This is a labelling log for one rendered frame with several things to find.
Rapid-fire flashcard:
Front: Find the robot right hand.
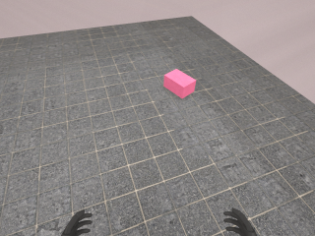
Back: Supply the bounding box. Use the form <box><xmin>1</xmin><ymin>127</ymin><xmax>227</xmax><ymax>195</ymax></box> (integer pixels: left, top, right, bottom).
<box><xmin>223</xmin><ymin>208</ymin><xmax>258</xmax><ymax>236</ymax></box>

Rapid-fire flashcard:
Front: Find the robot left hand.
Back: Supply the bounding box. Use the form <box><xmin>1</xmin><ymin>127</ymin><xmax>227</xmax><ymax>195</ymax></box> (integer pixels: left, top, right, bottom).
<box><xmin>61</xmin><ymin>210</ymin><xmax>93</xmax><ymax>236</ymax></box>

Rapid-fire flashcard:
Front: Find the carton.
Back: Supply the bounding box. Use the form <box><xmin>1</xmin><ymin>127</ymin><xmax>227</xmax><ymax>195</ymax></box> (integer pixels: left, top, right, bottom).
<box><xmin>163</xmin><ymin>69</ymin><xmax>196</xmax><ymax>98</ymax></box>

